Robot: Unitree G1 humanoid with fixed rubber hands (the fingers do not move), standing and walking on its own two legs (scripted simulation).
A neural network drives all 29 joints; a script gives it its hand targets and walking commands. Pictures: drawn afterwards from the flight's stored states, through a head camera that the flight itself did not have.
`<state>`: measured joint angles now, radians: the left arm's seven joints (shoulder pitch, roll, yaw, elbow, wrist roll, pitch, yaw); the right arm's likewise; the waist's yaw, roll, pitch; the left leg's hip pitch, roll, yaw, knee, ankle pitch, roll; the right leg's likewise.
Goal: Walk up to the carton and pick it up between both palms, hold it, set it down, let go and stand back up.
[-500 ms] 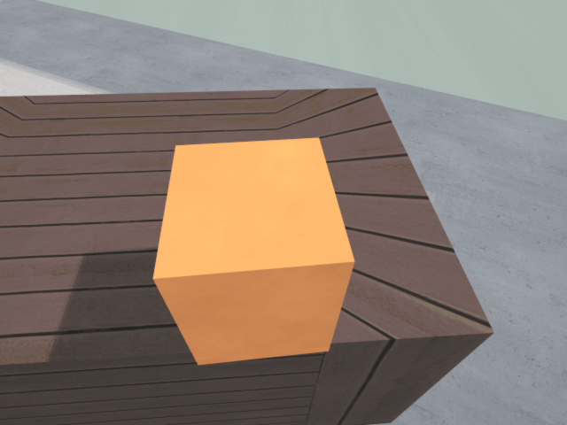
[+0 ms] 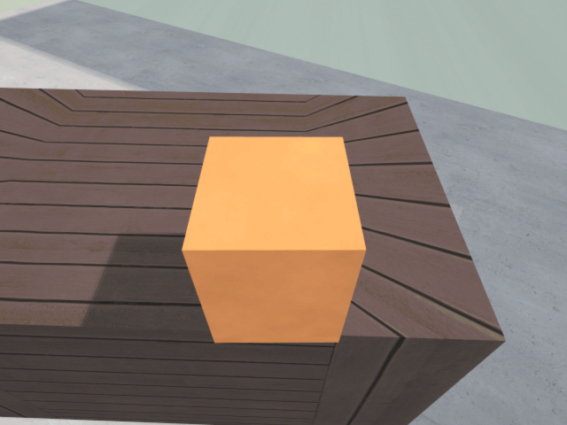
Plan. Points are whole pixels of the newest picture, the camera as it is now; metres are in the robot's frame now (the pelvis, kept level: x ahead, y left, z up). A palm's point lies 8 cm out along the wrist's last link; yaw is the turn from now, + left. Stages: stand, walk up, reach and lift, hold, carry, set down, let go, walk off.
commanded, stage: walk up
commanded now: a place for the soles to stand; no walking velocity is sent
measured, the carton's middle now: (276, 243) +0.38 +0.03 +0.05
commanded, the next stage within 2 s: none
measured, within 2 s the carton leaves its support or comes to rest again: neither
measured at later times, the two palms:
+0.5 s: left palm out of the picture +0.00 +0.25 -0.14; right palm out of the picture +0.01 -0.25 -0.13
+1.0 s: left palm out of the picture -0.04 +0.29 -0.14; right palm out of the picture +0.05 -0.21 -0.12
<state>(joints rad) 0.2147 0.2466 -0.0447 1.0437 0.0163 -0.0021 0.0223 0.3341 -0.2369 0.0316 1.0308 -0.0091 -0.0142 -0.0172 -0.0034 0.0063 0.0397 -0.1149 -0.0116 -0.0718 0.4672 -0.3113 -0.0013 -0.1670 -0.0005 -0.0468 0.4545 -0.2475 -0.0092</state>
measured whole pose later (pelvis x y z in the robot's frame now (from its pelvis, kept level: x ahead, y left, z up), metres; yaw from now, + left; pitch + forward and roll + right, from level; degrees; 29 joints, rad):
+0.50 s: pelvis +0.00 +0.00 +0.00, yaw +6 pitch -1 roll -2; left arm 0.24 0.25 -0.05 1.08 0.02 0.01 0.02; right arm 0.35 -0.23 0.05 1.04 -0.01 -0.03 -0.03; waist 0.00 0.01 0.03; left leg -0.18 -0.03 -0.17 0.53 -0.33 -0.01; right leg -0.16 -0.02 -0.14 0.45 -0.27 -0.01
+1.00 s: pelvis -0.03 +0.03 +0.00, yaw +12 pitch -1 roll -1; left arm 0.20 0.27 -0.04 1.00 0.02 0.02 0.03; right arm 0.27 -0.23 0.00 0.95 -0.02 0.02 -0.04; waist 0.00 -0.02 0.07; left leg -0.22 -0.06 -0.03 0.43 -0.18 0.06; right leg -0.27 -0.03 -0.02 0.69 -0.47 0.01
